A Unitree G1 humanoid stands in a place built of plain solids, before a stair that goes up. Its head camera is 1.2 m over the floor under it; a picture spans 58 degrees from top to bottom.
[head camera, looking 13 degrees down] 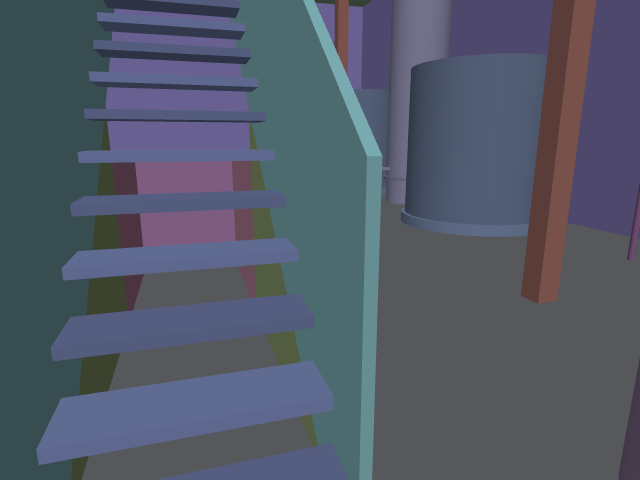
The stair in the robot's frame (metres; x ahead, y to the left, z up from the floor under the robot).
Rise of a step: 0.19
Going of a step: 0.22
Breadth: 0.93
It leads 17 degrees to the left of straight ahead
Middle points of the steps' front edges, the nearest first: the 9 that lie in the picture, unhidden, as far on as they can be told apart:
1.14 0.36 0.38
1.35 0.43 0.58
1.56 0.49 0.77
1.78 0.56 0.96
1.99 0.62 1.15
2.21 0.69 1.34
2.42 0.75 1.54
2.64 0.82 1.73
2.85 0.88 1.92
